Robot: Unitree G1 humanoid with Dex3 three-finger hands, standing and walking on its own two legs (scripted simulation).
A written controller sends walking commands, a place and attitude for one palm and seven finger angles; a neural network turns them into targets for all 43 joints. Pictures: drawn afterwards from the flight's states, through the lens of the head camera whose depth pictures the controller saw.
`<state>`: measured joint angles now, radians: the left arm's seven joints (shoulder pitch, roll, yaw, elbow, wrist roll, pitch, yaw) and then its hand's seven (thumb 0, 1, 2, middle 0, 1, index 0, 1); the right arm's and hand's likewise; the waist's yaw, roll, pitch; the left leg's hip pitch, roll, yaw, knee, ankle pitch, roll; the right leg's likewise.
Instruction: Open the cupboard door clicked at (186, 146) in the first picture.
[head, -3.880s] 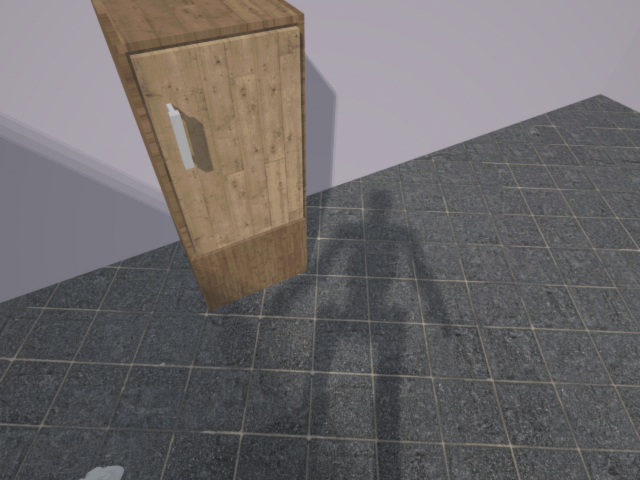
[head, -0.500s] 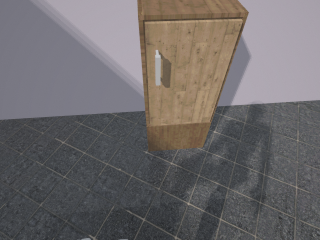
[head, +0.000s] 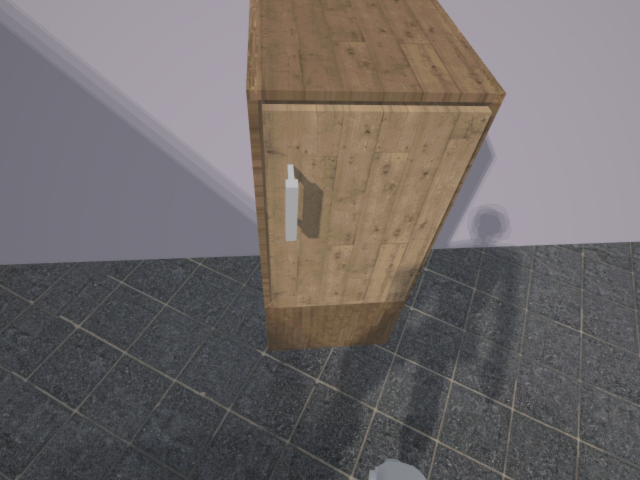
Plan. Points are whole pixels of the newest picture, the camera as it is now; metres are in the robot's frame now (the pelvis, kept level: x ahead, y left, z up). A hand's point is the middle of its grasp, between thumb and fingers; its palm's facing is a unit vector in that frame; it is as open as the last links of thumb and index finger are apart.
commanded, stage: come to a stop and stand still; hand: left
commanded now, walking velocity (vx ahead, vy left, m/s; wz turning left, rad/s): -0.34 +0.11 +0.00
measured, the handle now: (290, 203) +0.55 +0.08 -0.02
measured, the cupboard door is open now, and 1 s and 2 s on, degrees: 0 0 0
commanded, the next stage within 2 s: look again from close up in 1.32 s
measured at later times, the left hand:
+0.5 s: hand out of the picture +0.13 +0.18 -0.17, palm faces +0.09 -0.96 -0.26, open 7.3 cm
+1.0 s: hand out of the picture -0.01 +0.19 -0.18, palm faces +0.04 -0.98 -0.20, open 7.4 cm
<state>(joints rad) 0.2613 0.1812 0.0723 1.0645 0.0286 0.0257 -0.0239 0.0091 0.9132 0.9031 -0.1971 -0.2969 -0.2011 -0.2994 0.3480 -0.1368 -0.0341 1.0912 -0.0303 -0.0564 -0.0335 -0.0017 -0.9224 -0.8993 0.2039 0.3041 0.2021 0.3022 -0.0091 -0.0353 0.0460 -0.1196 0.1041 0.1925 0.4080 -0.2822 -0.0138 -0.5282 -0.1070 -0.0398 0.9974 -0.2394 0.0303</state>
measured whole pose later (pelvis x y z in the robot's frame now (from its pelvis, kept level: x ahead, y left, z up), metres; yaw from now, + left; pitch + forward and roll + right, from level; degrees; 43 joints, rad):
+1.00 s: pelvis +0.01 +0.02 +0.00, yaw +0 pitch -1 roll +1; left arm 0.29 0.12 0.00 1.14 0.00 0.01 0.04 0.01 0.91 0.90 -0.20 -0.30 -0.20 -0.30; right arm 0.27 -0.15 -0.01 1.12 0.00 0.00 -0.03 0.00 -0.92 -0.90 0.20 0.30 0.20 0.30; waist -0.01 0.01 0.04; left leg -0.18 -0.03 0.11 0.40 -0.21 0.06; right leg -0.12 -0.01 -0.02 0.43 -0.29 -0.01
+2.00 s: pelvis -0.04 +0.03 -0.01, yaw +1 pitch -3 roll -1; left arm 0.35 0.16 -0.01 1.01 0.02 0.00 0.04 0.01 0.91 0.90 -0.20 -0.30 -0.20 -0.30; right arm 0.26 -0.17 0.00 1.03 -0.01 0.00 -0.01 0.00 -0.91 -0.90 0.20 0.30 0.20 0.30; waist 0.00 -0.01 -0.01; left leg -0.25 -0.02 0.09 0.48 -0.19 0.07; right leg -0.17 0.00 -0.05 0.47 -0.25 0.00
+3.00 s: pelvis +0.01 -0.04 -0.01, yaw +6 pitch +1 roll -2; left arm 0.22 0.22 0.07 0.96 0.03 0.05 -0.02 0.02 0.93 0.90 -0.20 -0.30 -0.20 -0.30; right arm 0.36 -0.14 -0.07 1.08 -0.04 -0.01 -0.03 0.00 -0.90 -0.90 0.21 0.30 0.20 0.30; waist -0.06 0.01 0.03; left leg -0.23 0.13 0.10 0.51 -0.30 -0.04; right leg -0.33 -0.09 -0.08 0.53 -0.25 0.04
